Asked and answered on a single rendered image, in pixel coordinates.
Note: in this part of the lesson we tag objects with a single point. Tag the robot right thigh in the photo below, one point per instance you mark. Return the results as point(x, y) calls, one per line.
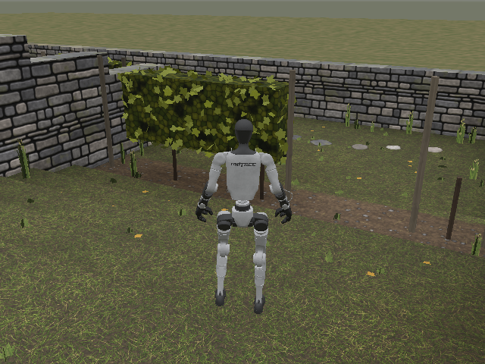
point(260, 224)

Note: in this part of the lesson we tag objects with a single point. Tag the robot right forearm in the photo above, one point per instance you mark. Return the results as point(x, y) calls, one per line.
point(282, 199)

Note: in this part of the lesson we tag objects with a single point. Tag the left robot hand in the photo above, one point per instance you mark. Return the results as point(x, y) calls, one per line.
point(205, 211)

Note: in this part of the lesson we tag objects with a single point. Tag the robot left forearm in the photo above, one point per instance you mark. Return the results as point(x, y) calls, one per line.
point(205, 197)

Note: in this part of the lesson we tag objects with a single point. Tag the left robot upper arm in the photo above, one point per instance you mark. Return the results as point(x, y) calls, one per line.
point(219, 159)

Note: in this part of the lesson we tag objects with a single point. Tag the humanoid robot torso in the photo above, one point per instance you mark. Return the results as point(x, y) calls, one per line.
point(243, 173)

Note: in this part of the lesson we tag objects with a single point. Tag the right robot hand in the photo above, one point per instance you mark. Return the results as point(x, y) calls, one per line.
point(283, 212)

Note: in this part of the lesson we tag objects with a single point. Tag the right robot upper arm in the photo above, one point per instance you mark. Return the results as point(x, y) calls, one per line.
point(266, 159)

